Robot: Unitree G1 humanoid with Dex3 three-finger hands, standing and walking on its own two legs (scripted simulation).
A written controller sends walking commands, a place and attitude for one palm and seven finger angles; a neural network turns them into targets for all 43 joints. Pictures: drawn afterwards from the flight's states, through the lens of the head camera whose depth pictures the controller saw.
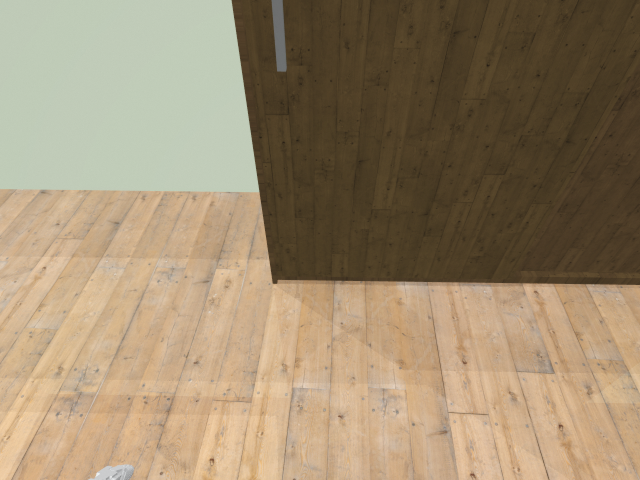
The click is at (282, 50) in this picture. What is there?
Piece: wardrobe's sliding door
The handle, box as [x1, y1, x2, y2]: [272, 0, 286, 71]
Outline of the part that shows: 272,0 277,71 285,71 286,63 282,0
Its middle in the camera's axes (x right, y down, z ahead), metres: -0.09 -0.49 +0.78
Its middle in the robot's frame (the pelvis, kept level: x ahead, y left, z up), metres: +0.93 +0.14 +0.24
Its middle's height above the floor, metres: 1.01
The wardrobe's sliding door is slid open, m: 0.00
